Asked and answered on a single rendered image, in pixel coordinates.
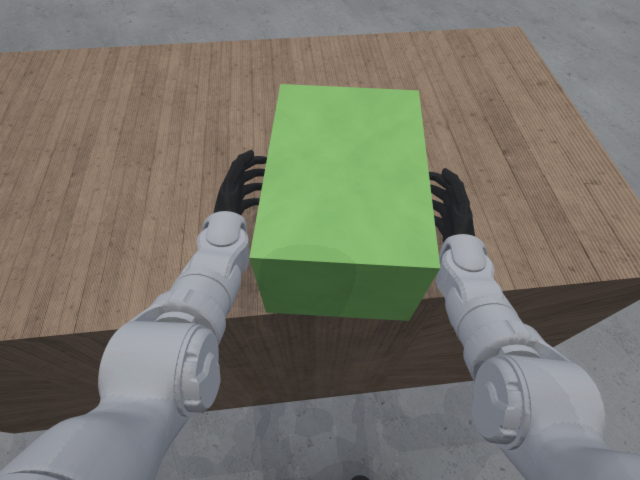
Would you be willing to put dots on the right robot hand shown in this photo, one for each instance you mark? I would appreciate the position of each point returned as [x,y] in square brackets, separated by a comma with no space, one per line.
[455,210]

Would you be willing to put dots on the carton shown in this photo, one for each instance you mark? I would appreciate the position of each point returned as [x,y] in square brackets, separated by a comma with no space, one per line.
[345,224]

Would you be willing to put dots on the pedestal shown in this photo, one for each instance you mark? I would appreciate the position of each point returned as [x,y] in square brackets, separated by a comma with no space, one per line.
[112,158]

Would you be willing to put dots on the robot right forearm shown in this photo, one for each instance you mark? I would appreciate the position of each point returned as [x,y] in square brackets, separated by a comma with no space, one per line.
[484,321]

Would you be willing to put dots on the robot left forearm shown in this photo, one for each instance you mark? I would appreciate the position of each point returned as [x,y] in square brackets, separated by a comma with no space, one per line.
[205,290]

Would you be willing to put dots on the left robot hand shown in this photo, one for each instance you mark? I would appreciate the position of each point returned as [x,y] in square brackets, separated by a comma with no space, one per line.
[233,190]

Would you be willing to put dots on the robot left upper arm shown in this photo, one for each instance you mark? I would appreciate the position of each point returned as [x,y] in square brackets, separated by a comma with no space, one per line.
[155,375]

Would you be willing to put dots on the robot right upper arm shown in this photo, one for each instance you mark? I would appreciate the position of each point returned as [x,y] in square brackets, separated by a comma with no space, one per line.
[547,417]

